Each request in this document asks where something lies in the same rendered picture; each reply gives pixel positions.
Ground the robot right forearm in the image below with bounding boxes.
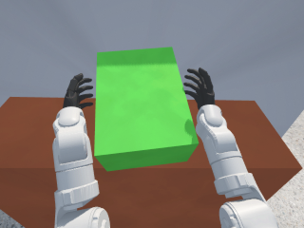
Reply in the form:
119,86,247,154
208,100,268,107
196,104,279,228

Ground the robot left forearm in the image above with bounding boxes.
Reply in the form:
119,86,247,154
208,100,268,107
52,106,100,228

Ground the left robot hand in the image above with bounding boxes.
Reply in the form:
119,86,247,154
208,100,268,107
63,73,93,109

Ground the right robot hand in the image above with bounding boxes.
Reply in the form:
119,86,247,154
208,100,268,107
184,67,216,110

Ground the right robot upper arm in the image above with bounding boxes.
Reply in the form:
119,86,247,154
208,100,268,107
218,197,278,228

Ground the pedestal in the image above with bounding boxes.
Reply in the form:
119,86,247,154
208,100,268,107
0,97,302,228

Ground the left robot upper arm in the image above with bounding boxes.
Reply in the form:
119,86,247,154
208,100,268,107
57,206,110,228

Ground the carton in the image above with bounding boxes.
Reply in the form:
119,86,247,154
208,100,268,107
94,47,199,172

